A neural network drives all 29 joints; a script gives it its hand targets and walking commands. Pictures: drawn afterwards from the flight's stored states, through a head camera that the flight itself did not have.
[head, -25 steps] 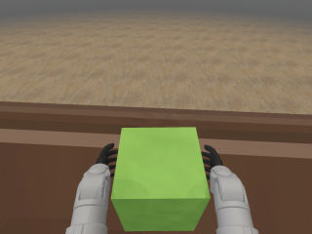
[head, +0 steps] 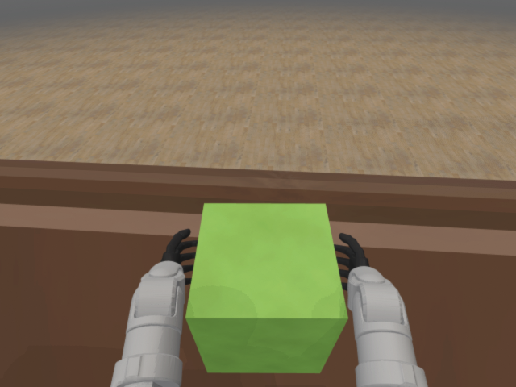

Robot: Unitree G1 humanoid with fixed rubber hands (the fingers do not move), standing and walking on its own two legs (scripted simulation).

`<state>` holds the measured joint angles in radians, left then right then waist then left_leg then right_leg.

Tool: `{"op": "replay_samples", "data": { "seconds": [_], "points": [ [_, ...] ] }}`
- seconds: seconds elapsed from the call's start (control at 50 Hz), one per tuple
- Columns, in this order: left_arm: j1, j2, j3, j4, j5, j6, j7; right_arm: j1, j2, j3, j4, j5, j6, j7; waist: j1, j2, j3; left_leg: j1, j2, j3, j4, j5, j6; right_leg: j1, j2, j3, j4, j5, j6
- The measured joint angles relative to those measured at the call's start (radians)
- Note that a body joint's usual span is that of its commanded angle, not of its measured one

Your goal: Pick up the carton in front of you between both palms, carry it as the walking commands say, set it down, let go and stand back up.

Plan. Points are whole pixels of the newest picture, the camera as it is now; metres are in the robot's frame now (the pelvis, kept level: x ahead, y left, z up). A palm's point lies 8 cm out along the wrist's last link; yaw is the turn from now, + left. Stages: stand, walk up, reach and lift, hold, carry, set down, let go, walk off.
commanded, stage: carry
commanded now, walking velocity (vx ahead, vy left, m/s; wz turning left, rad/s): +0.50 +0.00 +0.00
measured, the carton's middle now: (264, 291) +0.30 +0.00 -0.02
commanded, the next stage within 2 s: none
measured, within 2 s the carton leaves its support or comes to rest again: neither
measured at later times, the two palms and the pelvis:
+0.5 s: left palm (166, 200) +0.41 +0.18 +0.10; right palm (334, 197) +0.41 -0.12 +0.10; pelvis +0.17 +0.02 -0.01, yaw +2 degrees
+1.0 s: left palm (179, 129) +0.70 +0.22 +0.08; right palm (297, 127) +0.71 -0.08 +0.08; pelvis +0.48 +0.06 -0.02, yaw +2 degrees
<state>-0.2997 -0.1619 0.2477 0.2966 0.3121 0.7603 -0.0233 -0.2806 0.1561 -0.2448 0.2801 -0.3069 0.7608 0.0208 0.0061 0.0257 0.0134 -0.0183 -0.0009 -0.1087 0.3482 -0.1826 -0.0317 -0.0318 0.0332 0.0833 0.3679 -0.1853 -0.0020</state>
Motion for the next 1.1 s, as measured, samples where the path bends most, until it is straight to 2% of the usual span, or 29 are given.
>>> {"op": "replay_samples", "data": {
  "seconds": [0.04,0.08,0.12,0.16,0.22,0.28,0.32,0.38,0.46,0.52,0.54,0.56,0.6,0.64,0.68,0.74,0.82,0.9,0.98,1.02,1.04,1.06,1.08,1.1],
  "points": [
    [0.019,0.005,-0.013,-0.030,-0.022,0.009,0.005,0.010,-0.003,0.019,-0.031,0.018,0.019,-0.012,-0.009,0.003,-0.017,-0.065,0.009,0.010,0.061,-0.051,0.003,-0.040,0.000,-0.017,0.019,-0.010,-0.002],
    [0.046,0.012,-0.054,-0.111,-0.064,0.024,0.026,0.034,-0.015,0.043,-0.120,0.063,0.043,-0.026,-0.019,0.007,-0.027,-0.155,0.020,0.043,0.203,-0.143,0.005,-0.074,-0.002,-0.043,0.036,-0.025,-0.006],
    [0.077,0.018,-0.092,-0.208,-0.104,0.054,0.051,0.055,-0.022,0.061,-0.203,0.108,0.067,-0.039,-0.022,0.002,-0.048,-0.209,0.022,0.088,0.286,-0.173,0.000,-0.099,-0.009,-0.055,0.039,-0.034,-0.002],
    [0.093,0.021,-0.106,-0.290,-0.131,0.097,0.064,0.076,-0.016,0.068,-0.273,0.135,0.092,-0.047,-0.026,-0.012,-0.085,-0.202,0.019,0.137,0.204,-0.178,0.005,-0.127,-0.020,-0.066,0.050,-0.051,0.002],
    [0.109,0.024,-0.118,-0.404,-0.149,0.165,0.081,0.086,-0.017,0.097,-0.355,0.158,0.138,-0.061,-0.016,-0.032,-0.133,-0.197,0.003,0.168,0.154,-0.110,0.053,-0.187,-0.039,-0.071,0.158,-0.166,-0.001],
    [0.171,0.032,-0.122,-0.493,-0.169,0.221,0.081,0.107,-0.021,0.144,-0.421,0.172,0.214,-0.079,0.002,-0.005,-0.189,-0.169,0.016,0.201,0.113,-0.136,0.077,-0.295,-0.057,-0.132,0.347,-0.224,0.000],
    [0.200,0.034,-0.130,-0.548,-0.185,0.261,0.086,0.128,-0.023,0.163,-0.482,0.186,0.269,-0.092,-0.002,0.022,-0.204,-0.129,0.029,0.205,0.052,-0.128,0.070,-0.344,-0.062,-0.168,0.382,-0.209,-0.001],
    [0.207,0.034,-0.145,-0.642,-0.210,0.327,0.108,0.160,-0.027,0.176,-0.584,0.210,0.321,-0.109,-0.017,0.036,-0.194,-0.076,0.042,0.195,-0.005,-0.131,0.066,-0.390,-0.055,-0.199,0.306,-0.180,-0.007],
    [0.232,0.035,-0.169,-0.738,-0.234,0.392,0.128,0.207,-0.029,0.182,-0.702,0.237,0.382,-0.124,-0.032,0.015,-0.183,-0.007,0.047,0.183,-0.039,-0.173,0.049,-0.453,-0.053,-0.249,0.237,-0.102,-0.013],
    [0.288,0.035,-0.192,-0.773,-0.253,0.426,0.146,0.256,-0.029,0.185,-0.750,0.259,0.432,-0.141,-0.037,0.014,-0.206,0.053,0.056,0.181,-0.025,-0.242,0.032,-0.436,-0.046,-0.307,0.147,-0.013,-0.010],
    [0.300,0.034,-0.199,-0.786,-0.256,0.438,0.153,0.269,-0.029,0.189,-0.766,0.263,0.446,-0.150,-0.037,0.012,-0.212,0.062,0.060,0.179,0.016,-0.284,0.024,-0.413,-0.042,-0.324,0.115,0.016,-0.021],
    [0.306,0.033,-0.205,-0.786,-0.259,0.445,0.156,0.275,-0.029,0.186,-0.774,0.266,0.458,-0.153,-0.031,0.019,-0.218,0.051,0.073,0.181,0.089,-0.332,0.017,-0.412,-0.038,-0.334,0.138,0.064,-0.049],
    [0.300,0.034,-0.210,-0.759,-0.272,0.459,0.166,0.279,-0.029,0.166,-0.763,0.279,0.477,-0.160,-0.018,0.024,-0.223,-0.060,0.089,0.161,0.359,-0.332,0.023,-0.418,-0.033,-0.345,0.216,-0.001,-0.086],
    [0.288,0.034,-0.205,-0.751,-0.289,0.474,0.184,0.275,-0.029,0.152,-0.759,0.301,0.486,-0.174,-0.014,0.002,-0.202,-0.210,0.070,0.140,0.624,-0.303,0.043,-0.379,-0.043,-0.352,0.207,-0.058,-0.094],
    [0.283,0.034,-0.195,-0.756,-0.294,0.478,0.192,0.267,-0.029,0.155,-0.749,0.308,0.480,-0.178,-0.005,-0.026,-0.178,-0.344,0.067,0.157,0.747,-0.234,0.056,-0.317,-0.052,-0.354,0.149,-0.056,-0.079],
    [0.297,0.033,-0.179,-0.794,-0.296,0.473,0.192,0.255,-0.029,0.175,-0.745,0.313,0.461,-0.178,0.019,-0.064,-0.164,-0.488,0.091,0.198,0.717,-0.149,0.047,-0.224,-0.052,-0.336,0.045,-0.048,-0.074],
    [0.306,0.033,-0.174,-0.800,-0.293,0.454,0.191,0.241,-0.029,0.179,-0.727,0.315,0.444,-0.177,0.033,-0.067,-0.175,-0.593,0.116,0.213,0.529,-0.032,0.034,-0.105,-0.052,-0.303,-0.066,-0.054,-0.051],
    [0.303,0.034,-0.195,-0.789,-0.290,0.462,0.190,0.293,-0.028,0.176,-0.754,0.306,0.433,-0.171,0.023,-0.038,-0.183,-0.608,0.117,0.261,0.328,0.067,0.029,0.029,-0.061,-0.301,-0.136,-0.100,-0.014],
    [0.325,0.033,-0.207,-0.800,-0.285,0.466,0.172,0.340,-0.023,0.187,-0.783,0.295,0.427,-0.167,0.015,-0.027,-0.198,-0.563,0.099,0.317,0.224,0.131,0.029,0.130,-0.082,-0.287,-0.139,-0.191,0.032],
    [0.323,0.033,-0.202,-0.796,-0.275,0.456,0.161,0.323,-0.025,0.193,-0.777,0.285,0.431,-0.166,0.010,-0.019,-0.200,-0.523,0.087,0.323,0.212,0.103,0.046,0.150,-0.094,-0.268,-0.079,-0.268,0.055],
    [0.310,0.034,-0.192,-0.783,-0.272,0.451,0.158,0.308,-0.027,0.196,-0.756,0.282,0.423,-0.166,-0.004,-0.041,-0.199,-0.517,0.065,0.334,0.239,0.047,0.085,0.144,-0.121,-0.264,-0.019,-0.318,0.061],
    [0.287,0.036,-0.177,-0.757,-0.271,0.448,0.156,0.282,-0.029,0.197,-0.720,0.278,0.413,-0.166,-0.019,-0.072,-0.188,-0.519,0.042,0.348,0.282,0.003,0.112,0.112,-0.161,-0.259,0.086,-0.357,0.052],
    [0.264,0.036,-0.160,-0.725,-0.271,0.437,0.156,0.242,-0.031,0.191,-0.682,0.273,0.411,-0.166,-0.033,-0.072,-0.174,-0.525,0.042,0.353,0.321,-0.034,0.129,0.037,-0.174,-0.236,0.263,-0.332,0.034],
    [0.243,0.038,-0.148,-0.698,-0.271,0.423,0.155,0.201,-0.029,0.181,-0.646,0.270,0.409,-0.166,-0.049,-0.054,-0.158,-0.528,0.052,0.350,0.339,-0.054,0.140,-0.062,-0.156,-0.189,0.462,-0.312,0.022]
  ]
}}
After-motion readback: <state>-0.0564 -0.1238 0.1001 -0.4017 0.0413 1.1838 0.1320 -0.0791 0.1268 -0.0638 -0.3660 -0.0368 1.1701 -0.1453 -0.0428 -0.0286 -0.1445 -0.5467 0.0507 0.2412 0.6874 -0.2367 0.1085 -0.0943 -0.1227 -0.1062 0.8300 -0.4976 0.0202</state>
